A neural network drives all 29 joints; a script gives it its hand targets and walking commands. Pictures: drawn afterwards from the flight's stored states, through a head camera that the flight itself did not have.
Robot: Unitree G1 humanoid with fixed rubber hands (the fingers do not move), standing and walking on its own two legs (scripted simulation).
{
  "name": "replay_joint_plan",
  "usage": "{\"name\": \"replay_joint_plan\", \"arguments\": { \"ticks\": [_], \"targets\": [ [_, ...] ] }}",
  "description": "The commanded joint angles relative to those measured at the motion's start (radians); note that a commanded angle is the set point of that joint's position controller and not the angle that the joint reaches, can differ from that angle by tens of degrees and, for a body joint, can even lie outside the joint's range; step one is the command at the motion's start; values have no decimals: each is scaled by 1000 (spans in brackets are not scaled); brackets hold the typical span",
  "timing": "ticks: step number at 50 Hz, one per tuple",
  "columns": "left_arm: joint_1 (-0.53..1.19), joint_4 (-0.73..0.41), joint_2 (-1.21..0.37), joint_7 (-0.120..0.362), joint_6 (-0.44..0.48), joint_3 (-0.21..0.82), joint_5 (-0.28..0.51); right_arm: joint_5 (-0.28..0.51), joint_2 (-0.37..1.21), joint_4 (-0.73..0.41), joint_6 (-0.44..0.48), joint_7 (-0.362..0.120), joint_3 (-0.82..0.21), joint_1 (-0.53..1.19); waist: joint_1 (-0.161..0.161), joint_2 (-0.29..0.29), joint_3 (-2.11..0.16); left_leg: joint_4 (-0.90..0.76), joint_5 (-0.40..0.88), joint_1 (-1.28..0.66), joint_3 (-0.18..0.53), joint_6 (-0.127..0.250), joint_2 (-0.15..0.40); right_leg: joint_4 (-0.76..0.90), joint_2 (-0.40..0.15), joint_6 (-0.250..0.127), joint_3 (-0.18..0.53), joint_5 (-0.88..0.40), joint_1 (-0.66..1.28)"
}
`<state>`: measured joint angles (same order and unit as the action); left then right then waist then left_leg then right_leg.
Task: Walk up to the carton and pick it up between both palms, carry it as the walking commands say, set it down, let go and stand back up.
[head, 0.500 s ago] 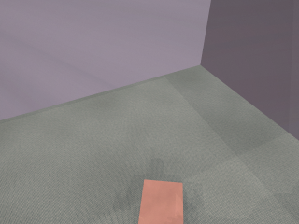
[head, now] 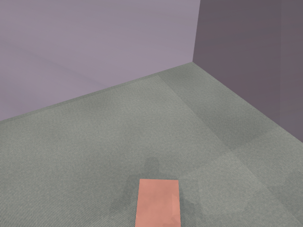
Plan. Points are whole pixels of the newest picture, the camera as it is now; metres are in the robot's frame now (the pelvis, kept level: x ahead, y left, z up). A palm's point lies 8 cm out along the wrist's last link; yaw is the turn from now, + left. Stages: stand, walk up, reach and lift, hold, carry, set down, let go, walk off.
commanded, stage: stand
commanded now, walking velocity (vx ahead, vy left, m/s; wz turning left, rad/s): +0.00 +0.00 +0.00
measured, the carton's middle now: (158, 209) +0.39 +0.01 -0.65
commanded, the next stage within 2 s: none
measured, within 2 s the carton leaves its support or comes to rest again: neither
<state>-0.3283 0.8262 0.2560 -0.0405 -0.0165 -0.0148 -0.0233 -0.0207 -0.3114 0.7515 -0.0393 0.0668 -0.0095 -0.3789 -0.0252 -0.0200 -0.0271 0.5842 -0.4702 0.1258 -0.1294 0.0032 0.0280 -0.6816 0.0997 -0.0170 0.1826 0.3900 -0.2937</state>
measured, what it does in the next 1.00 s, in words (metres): stands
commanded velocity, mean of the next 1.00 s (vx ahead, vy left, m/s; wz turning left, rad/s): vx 0.00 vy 0.00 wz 0.00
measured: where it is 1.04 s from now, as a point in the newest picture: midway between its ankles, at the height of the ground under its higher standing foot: outside the picture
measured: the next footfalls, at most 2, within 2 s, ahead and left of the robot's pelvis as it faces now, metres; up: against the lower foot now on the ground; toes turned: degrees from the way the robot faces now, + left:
none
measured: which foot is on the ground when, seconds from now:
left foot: down 0.00-1.00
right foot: down 0.00-1.00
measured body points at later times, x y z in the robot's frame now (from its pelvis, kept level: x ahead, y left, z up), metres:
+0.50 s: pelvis -0.01 +0.01 +0.00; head -0.01 +0.00 +0.45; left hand +0.02 +0.26 -0.14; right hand -0.03 -0.25 -0.14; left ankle -0.10 +0.10 -0.72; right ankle -0.02 -0.12 -0.72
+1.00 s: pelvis -0.03 +0.03 +0.00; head -0.03 +0.01 +0.45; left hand +0.00 +0.27 -0.15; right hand -0.07 -0.22 -0.15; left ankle -0.10 +0.10 -0.72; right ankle -0.02 -0.12 -0.72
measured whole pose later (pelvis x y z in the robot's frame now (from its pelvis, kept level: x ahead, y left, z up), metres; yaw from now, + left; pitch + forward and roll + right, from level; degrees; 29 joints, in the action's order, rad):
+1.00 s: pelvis -0.03 +0.03 +0.00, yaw -3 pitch -3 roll +0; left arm -0.29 1.04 0.18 -0.06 -0.04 0.01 -0.01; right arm -0.03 -0.22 1.00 -0.04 0.05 -0.02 -0.39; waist -0.03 -0.02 0.05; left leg 0.57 -0.44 0.09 -0.18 0.05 0.01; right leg -0.65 0.07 0.03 0.21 0.33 -0.27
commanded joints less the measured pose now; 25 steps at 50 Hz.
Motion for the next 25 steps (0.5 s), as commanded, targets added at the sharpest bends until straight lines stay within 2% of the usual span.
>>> {"name": "replay_joint_plan", "arguments": {
  "ticks": [1, 2, 3, 4, 5, 6, 7, 8, 9, 10, 11, 13, 14, 15, 16, 17, 19, 20, 21, 22, 23, 25],
  "targets": [
    [-52, -31, 100, -4, 12, -21, 6, 0, -114, -19, 9, 2, 29, -41, 6, 17, 14, -39, 391, -42, 48, 16, 60, 83, -82, -38, 51, -503, -27],
    [-67, -15, 119, 0, 10, -23, 5, 0, -113, -16, 7, 0, 28, -28, 11, 39, 27, -30, 367, -20, 54, 15, 58, 85, -88, -45, 70, -556, -14],
    [-72, -16, 132, -6, 7, -26, 4, 2, -95, -14, 5, -1, 26, -48, 10, 30, 14, -42, 330, -20, 45, 11, 45, 94, -101, -53, 88, -558, -14],
    [-56, -11, 134, -12, 3, -26, 2, 9, -83, -8, 0, 0, 21, -54, 1, 101, 62, -25, 225, -10, 50, 4, 22, 150, -118, -74, 154, -532, -47],
    [-47, -7, 100, -11, -1, -15, 2, 5, -81, 6, 2, -4, 21, -79, -6, 93, 49, -55, 195, -20, 58, 10, 17, 155, -126, -78, 165, -503, -42],
    [-53, -2, 113, -13, -6, -18, 6, 3, -81, 10, 1, -5, 19, -55, 12, 89, 76, -76, 168, -10, 64, 11, 17, 172, -123, -77, 172, -445, -52],
    [-48, 2, 117, -13, -5, -18, 4, 3, -93, 22, 2, -2, 22, -72, -1, 42, 72, -85, 220, -38, 72, 16, 27, 157, -111, -68, 159, -463, -65],
    [-38, 11, 108, -13, -3, -15, 3, 1, -85, 35, 4, -4, 19, -72, 2, 32, 99, -79, 279, -42, 66, 18, 37, 150, -103, -62, 144, -493, -71],
    [-28, 14, 97, -10, -3, -12, 10, 0, -68, 44, 5, -4, 12, -95, -6, 39, 88, -89, 326, -69, 70, 18, 48, 135, -91, -56, 119, -461, -86],
    [-16, 17, 117, -9, -3, -20, 10, -1, -78, 47, 7, -4, 12, -73, -9, -5, 108, -105, 389, -80, 75, 26, 78, 115, -77, -43, 87, -409, -113],
    [-47, 33, 105, -8, 2, -16, 7, -1, -87, 54, 7, -3, 17, -96, -9, -2, 80, -97, 471, -105, 85, 26, 95, 95, -65, -31, 55, -397, -99],
    [-20, 33, 91, -8, 4, -17, 7, -3, -86, 63, 7, -6, 16, -74, -6, 1, 78, -107, 451, -77, 72, 39, 115, 73, -57, -21, 16, -349, -87],
    [-14, 25, 79, -5, 8, -13, 6, -6, -107, 67, 5, -3, 21, -60, -7, -44, 63, -106, 478, -80, 62, 43, 115, 70, -64, -22, 12, -385, -62],
    [-45, 40, 71, -9, 5, -8, 6, -5, -95, 76, 2, 0, 19, -67, 8, -15, 78, -93, 467, -60, 54, 41, 101, 65, -66, -24, 10, -423, -59],
    [-19, 42, 78, -6, 1, -11, 11, -3, -85, 77, 1, -1, 13, -53, 1, -6, 122, -95, 426, -16, 42, 39, 93, 78, -65, -31, 20, -416, -60],
    [-61, 57, 72, -10, 3, -6, 9, -8, -77, 90, -2, -1, 14, -66, 12, 3, 99, -78, 427, -34, 39, 33, 77, 78, -75, -36, 34, -472, -42],
    [-72, 80, 51, -11, -8, -1, 10, 4, -77, 107, -2, -6, 12, -93, 1, 53, 89, -88, 304, -35, 40, 33, 65, 95, -72, -33, 47, -439, -40],
    [-83, 85, 70, -13, -5, -3, 9, 0, -87, 106, -2, -5, 17, -79, 11, 47, 94, -76, 294, -43, 34, 33, 52, 112, -92, -37, 80, -478, -43],
    [-61, 88, 66, -13, -6, -3, 8, -4, -73, 111, -1, -6, 12, -75, 10, 83, 99, -82, 294, -23, 36, 30, 52, 107, -98, -39, 87, -505, -27],
    [-65, 96, 83, -18, -9, -6, 5, 0, -48, 126, -4, -6, 8, -104, -2, 72, 119, -86, 256, -25, 39, 25, 46, 133, -104, -52, 113, -477, -49],
    [-57, 100, 78, -19, -14, -4, 11, -4, -51, 123, 0, -6, 8, -86, 6, 80, 105, -90, 244, -46, 43, 25, 44, 145, -101, -52, 104, -451, -61],
    [-50, 108, 91, -19, -13, -7, 8, -2, -46, 141, -2, -10, 9, -88, 2, 46, 112, -97, 204, -64, 47, 25, 32, 184, -119, -52, 150, -398, -71]
  ]
}}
